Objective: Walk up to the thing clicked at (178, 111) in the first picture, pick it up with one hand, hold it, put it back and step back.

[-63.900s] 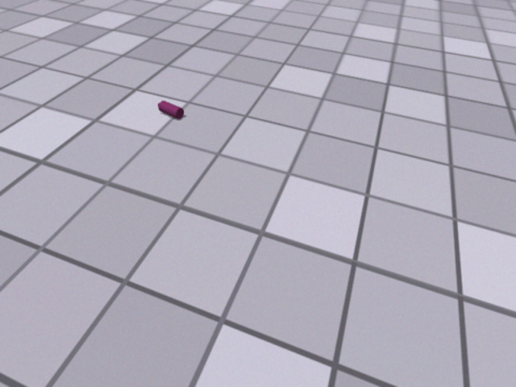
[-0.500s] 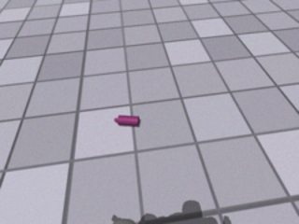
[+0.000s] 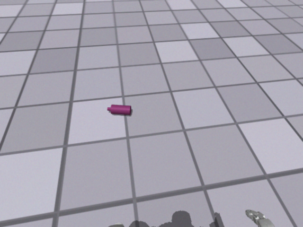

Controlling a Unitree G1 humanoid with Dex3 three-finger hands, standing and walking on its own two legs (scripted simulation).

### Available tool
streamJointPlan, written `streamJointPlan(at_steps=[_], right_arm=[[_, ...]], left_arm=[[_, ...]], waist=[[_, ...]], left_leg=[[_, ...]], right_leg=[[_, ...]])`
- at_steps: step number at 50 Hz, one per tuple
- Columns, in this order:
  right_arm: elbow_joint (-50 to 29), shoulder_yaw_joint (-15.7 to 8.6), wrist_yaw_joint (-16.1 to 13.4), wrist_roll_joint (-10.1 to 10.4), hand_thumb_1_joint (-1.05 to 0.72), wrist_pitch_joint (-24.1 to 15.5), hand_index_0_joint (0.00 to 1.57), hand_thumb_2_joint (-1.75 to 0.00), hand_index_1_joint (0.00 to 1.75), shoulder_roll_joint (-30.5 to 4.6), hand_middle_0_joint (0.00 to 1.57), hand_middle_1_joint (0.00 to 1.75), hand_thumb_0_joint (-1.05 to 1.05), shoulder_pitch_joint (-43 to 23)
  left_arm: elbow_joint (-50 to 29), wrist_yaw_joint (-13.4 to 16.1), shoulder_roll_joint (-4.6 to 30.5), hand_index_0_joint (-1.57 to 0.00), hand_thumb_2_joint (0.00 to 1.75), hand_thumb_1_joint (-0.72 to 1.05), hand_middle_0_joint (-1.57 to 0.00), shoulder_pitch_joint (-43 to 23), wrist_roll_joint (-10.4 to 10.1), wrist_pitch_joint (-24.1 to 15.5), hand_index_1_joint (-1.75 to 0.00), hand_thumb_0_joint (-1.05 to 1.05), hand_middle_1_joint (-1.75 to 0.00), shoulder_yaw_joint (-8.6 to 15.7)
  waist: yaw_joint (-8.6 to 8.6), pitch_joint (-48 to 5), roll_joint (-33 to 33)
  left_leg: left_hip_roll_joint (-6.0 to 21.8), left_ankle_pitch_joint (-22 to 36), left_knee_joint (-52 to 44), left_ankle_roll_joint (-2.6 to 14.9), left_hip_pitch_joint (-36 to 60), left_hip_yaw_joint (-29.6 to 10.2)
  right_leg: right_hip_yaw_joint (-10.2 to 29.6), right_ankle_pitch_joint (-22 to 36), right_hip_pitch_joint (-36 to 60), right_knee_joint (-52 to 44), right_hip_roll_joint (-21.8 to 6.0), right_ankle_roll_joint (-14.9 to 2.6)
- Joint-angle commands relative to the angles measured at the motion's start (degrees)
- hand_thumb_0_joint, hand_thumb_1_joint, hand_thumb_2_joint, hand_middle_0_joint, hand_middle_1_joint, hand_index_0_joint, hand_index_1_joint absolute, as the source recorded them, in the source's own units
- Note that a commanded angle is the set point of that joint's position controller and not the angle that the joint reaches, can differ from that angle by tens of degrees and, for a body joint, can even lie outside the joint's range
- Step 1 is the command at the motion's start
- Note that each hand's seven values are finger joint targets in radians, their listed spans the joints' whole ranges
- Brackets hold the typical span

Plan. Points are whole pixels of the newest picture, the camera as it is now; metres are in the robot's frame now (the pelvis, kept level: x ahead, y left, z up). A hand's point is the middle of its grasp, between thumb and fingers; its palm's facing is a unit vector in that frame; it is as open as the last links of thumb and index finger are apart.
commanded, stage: step back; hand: left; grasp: from above
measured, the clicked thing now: (119, 109) +1.10 +0.27 -0.72
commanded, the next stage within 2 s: stand in 0.92 s
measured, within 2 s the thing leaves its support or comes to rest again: neither
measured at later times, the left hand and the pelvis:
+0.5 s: hand out of the picture +0.08 +0.29 -0.13, palm faces +0.04 -0.92 -0.39, open 7.4 cm; pelvis +0.00 +0.01 +0.01, yaw +3 degrees
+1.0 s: hand out of the picture +0.11 +0.28 -0.14, palm faces +0.10 -0.94 -0.34, open 7.4 cm; pelvis +0.04 +0.01 +0.02, yaw +5 degrees
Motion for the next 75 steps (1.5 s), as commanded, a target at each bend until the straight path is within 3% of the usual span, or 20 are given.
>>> streamJointPlan(at_steps=[1, 4, 5, 9, 12, 14, 15, 16, 17, 20, 24, 27, 29, 31, 37, 40, 43, 47, 54, 75], right_arm=[[-3.3, -3.0, -0.9, -0.2, -0.90, -0.2, 0.20, -0.90, 0.30, -10.7, 0.20, 0.30, 0.00, -2.1], [0.6, -3.3, 0.4, 1.3, -0.90, -1.2, 0.20, -0.90, 0.30, -11.2, 0.20, 0.30, 0.00, 1.2], [0.8, -2.7, 0.3, 1.2, -0.90, -1.5, 0.20, -0.90, 0.30, -9.9, 0.20, 0.30, 0.00, 2.5], [0.4, -2.6, 1.0, 0.3, -0.90, -2.7, 0.20, -0.90, 0.30, -10.1, 0.20, 0.30, 0.00, 1.1], [3.2, -3.2, 0.7, 0.1, -0.90, -4.2, 0.20, -0.90, 0.30, -9.4, 0.20, 0.30, 0.00, 6.4], [4.5, -4.7, -0.2, -0.6, -0.90, -5.6, 0.20, -0.90, 0.30, -12.4, 0.20, 0.30, 0.00, 10.9], [4.1, -5.5, -0.3, -0.5, -0.90, -5.7, 0.20, -0.90, 0.30, -17.9, 0.20, 0.30, 0.00, 11.1], [4.5, -6.2, -0.2, 0.2, -0.90, -5.6, 0.20, -0.90, 0.30, -19.9, 0.20, 0.30, 0.00, 12.2], [4.4, -5.8, -0.2, 0.2, -0.90, -5.4, 0.20, -0.90, 0.30, -18.3, 0.20, 0.30, 0.00, 11.3], [3.0, -4.0, -0.6, 0.1, -0.90, -6.0, 0.20, -0.90, 0.30, -13.5, 0.20, 0.30, 0.00, 8.4], [2.8, -3.2, -0.8, 0.5, -0.90, -5.2, 0.20, -0.90, 0.30, -12.8, 0.20, 0.30, 0.00, 6.4], [1.8, -1.3, -1.1, 1.7, -0.90, -3.7, 0.20, -0.90, 0.30, -8.9, 0.20, 0.30, 0.00, 3.2], [1.5, 0.4, -1.7, 2.2, -0.90, -3.3, 0.20, -0.90, 0.30, -4.2, 0.20, 0.30, 0.00, 6.7], [5.1, -1.7, -2.0, 1.5, -0.90, -2.3, 0.20, -0.90, 0.30, -10.0, 0.20, 0.30, 0.00, 9.6], [7.6, -0.9, -1.3, 1.3, -0.90, -3.4, 0.20, -0.90, 0.30, -8.3, 0.20, 0.30, 0.00, 9.1], [9.5, -1.5, -1.6, 0.5, -0.90, -4.2, 0.20, -0.90, 0.30, -8.4, 0.20, 0.30, 0.00, 10.5], [7.3, -1.9, -1.5, 0.8, -0.90, -4.4, 0.20, -0.90, 0.30, -14.1, 0.20, 0.30, 0.00, -0.1], [8.8, 0.0, -1.0, 1.4, -0.90, -5.0, 0.20, -0.90, 0.30, -9.6, 0.20, 0.30, 0.00, 0.1], [11.3, 0.2, -1.1, 1.8, -0.90, -5.4, 0.20, -0.90, 0.30, -9.6, 0.20, 0.30, 0.00, -1.3], [13.9, 0.8, -0.4, 1.5, -0.90, -4.4, 0.20, -0.90, 0.30, -8.8, 0.20, 0.30, 0.00, -3.7]], left_arm=[[-5.4, 1.5, 22.5, -0.20, 0.90, 0.90, -0.20, -2.7, 1.8, -2.8, -0.30, 0.00, -0.30, 5.5], [-5.9, 1.3, 14.8, -0.20, 0.90, 0.90, -0.20, -8.3, 0.7, -3.6, -0.30, 0.00, -0.30, 3.5], [-5.1, 1.3, 14.8, -0.20, 0.90, 0.90, -0.20, -6.5, 0.6, -3.6, -0.30, 0.00, -0.30, 3.8], [-4.7, 0.4, 17.1, -0.20, 0.90, 0.90, -0.20, -3.5, 1.2, -3.2, -0.30, 0.00, -0.30, 4.5], [-5.0, -0.1, 15.9, -0.20, 0.90, 0.90, -0.20, -4.2, 0.6, -2.1, -0.30, 0.00, -0.30, 3.8], [-4.8, -0.3, 9.6, -0.20, 0.90, 0.90, -0.20, 0.2, 0.1, -1.8, -0.30, 0.00, -0.30, 1.9], [-5.4, -0.3, 9.0, -0.20, 0.90, 0.90, -0.20, -3.3, -0.8, -1.7, -0.30, 0.00, -0.30, 1.8], [-5.3, 0.2, 13.9, -0.20, 0.90, 0.90, -0.20, -6.8, -0.2, -1.8, -0.30, 0.00, -0.30, 3.2], [-5.4, 0.1, 15.0, -0.20, 0.90, 0.90, -0.20, -7.7, -0.5, -2.0, -0.30, 0.00, -0.30, 3.2], [-4.4, -0.7, 12.6, -0.20, 0.90, 0.90, -0.20, -3.2, -0.8, -2.3, -0.30, 0.00, -0.30, 2.8], [-3.4, -0.8, 10.5, -0.20, 0.90, 0.90, -0.20, -4.5, -1.1, -2.3, -0.30, 0.00, -0.30, 2.7], [-0.2, 0.4, 11.6, -0.20, 0.90, 0.90, -0.20, 0.9, -0.7, -2.9, -0.30, 0.00, -0.30, 3.3], [-1.1, 0.9, 17.5, -0.20, 0.90, 0.90, -0.20, -0.1, 0.2, -3.3, -0.30, 0.00, -0.30, 4.3], [-3.9, 0.4, 18.2, -0.20, 0.90, 0.90, -0.20, -11.0, 0.2, -3.0, -0.30, 0.00, -0.30, 3.9], [-2.1, 0.3, 15.4, -0.20, 0.90, 0.90, -0.20, -10.8, -0.1, -3.1, -0.30, 0.00, -0.30, 3.0], [-2.2, 0.2, 12.6, -0.20, 0.90, 0.90, -0.20, -12.7, -1.0, -2.4, -0.30, 0.00, -0.30, 2.1], [-0.4, 0.2, 11.1, -0.20, 0.90, 0.90, -0.20, -10.6, -2.3, -1.6, -0.30, 0.00, -0.30, 1.5], [2.8, -0.4, 10.2, -0.20, 0.90, 0.90, -0.20, -10.6, -1.8, -2.2, -0.30, 0.00, -0.30, 0.1], [5.6, -0.3, 10.7, -0.20, 0.90, 0.90, -0.20, -11.3, -1.8, -2.6, -0.30, 0.00, -0.30, -1.0], [8.1, -0.1, 11.4, -0.20, 0.90, 0.90, -0.20, -12.1, -1.3, -2.9, -0.30, 0.00, -0.30, -1.4]], waist=[[3.05, 0.1, -12.1], [-1.46, 2.4, -6.9], [-1.16, -0.1, -9.7], [1.80, -0.8, -14.7], [-0.68, -3.7, -12.8], [-1.26, -10.3, 0.9], [-2.13, -8.0, 7.8], [-3.57, -5.0, 4.6], [-2.85, -3.0, 2.1], [-0.05, -3.8, 3.7], [-0.58, -5.6, 6.6], [3.15, -8.5, 2.7], [2.13, -10.2, -12.3], [-0.61, -5.7, -9.6], [-0.48, -7.2, -12.6], [-2.04, -10.7, -9.4], [1.57, -9.6, 0.7], [0.02, -10.0, -0.1], [-0.56, -12.3, -0.6], [-0.63, -8.4, -3.1]], left_leg=[[-3.3, -15.9, 11.8, -1.63, -5.4, -10.4], [-5.7, -5.8, 13.6, -2.27, -2.2, -9.3], [-6.4, -6.2, 12.4, -2.50, -3.8, -8.8], [-4.0, -10.7, -0.5, -2.84, 0.0, -3.2], [-6.7, -4.4, -15.9, -1.43, 10.2, 0.8], [2.7, -3.2, -22.9, 1.88, 23.7, -15.6], [13.1, -10.1, -25.2, 8.88, 23.5, -34.3], [16.5, -12.6, -25.6, 14.68, 17.6, -38.5], [15.5, -10.9, -25.1, 15.27, 14.7, -34.3], [8.5, 4.4, -20.6, 10.17, 15.6, -18.8], [6.3, 13.1, -17.1, 8.25, 8.6, -13.0], [1.2, 10.0, -5.8, 3.49, 0.2, -7.9], [-7.8, -11.1, 5.7, -0.55, -5.5, -7.5], [-3.5, -18.7, 12.5, -1.43, 4.5, -6.3], [-3.5, -10.3, -2.5, -1.18, 6.1, -1.6], [-2.6, 9.4, -15.8, -0.40, 14.5, -3.2], [7.5, 13.9, -15.8, 6.38, 6.8, -13.3], [3.7, 10.3, -19.7, 0.83, 9.7, -9.3], [3.4, 26.2, -19.5, -0.16, 18.0, -6.0], [2.6, 9.2, -25.4, -1.00, 15.6, -4.6]], right_leg=[[34.5, -23.9, -16.5, -22.5, -26.7, -14.20], [14.9, -9.1, -13.1, -18.2, -15.3, -9.40], [12.8, -1.0, -8.2, -15.9, -14.7, -9.07], [12.4, -13.5, -6.4, -16.4, -15.5, -9.14], [8.0, 0.7, -5.7, -7.4, -13.9, -7.67], [1.1, 8.9, -12.5, 13.9, -7.8, -3.52], [-4.3, -8.0, -24.5, 19.0, -1.5, -1.41], [1.9, -11.6, -23.0, 22.0, -4.7, -1.89], [2.9, -11.4, -22.0, 22.6, -5.6, -2.17], [0.9, -6.0, -20.1, 17.4, -6.9, -1.92], [-3.5, 0.9, -7.2, 3.8, -4.1, -0.92], [-3.9, 13.7, 7.3, -8.0, -3.0, -1.05], [21.8, 9.3, 6.4, -17.1, -21.0, -6.52], [24.3, -4.6, -11.4, -18.0, -25.9, -13.97], [9.4, 18.2, -5.4, -9.7, -18.3, -9.17], [3.9, 26.3, -4.9, -1.9, -14.3, -4.47], [-2.0, 6.3, -2.3, 0.3, -5.7, -0.66], [1.5, 16.9, 2.0, -6.6, -9.5, -1.76], [0.7, 29.1, 5.0, -10.4, -10.4, -1.37], [1.6, 17.0, 4.1, -18.5, -11.1, -0.50]])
